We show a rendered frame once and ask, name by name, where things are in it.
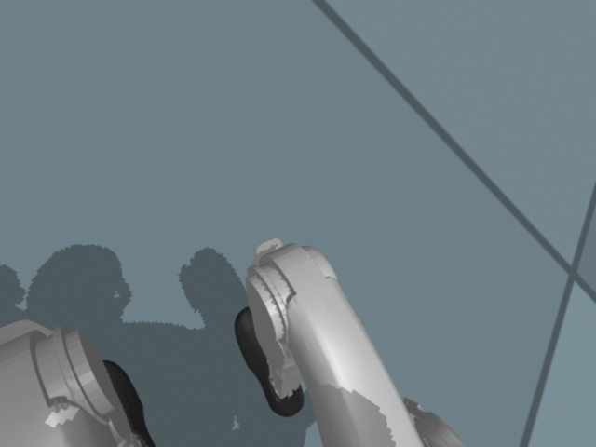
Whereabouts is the right robot hand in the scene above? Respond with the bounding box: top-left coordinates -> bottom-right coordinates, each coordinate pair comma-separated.
403,398 -> 467,447

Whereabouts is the left robot foot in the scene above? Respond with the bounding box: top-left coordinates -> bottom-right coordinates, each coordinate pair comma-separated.
103,360 -> 156,447

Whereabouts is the right robot foot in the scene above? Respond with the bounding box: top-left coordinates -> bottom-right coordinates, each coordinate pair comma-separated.
235,307 -> 304,417

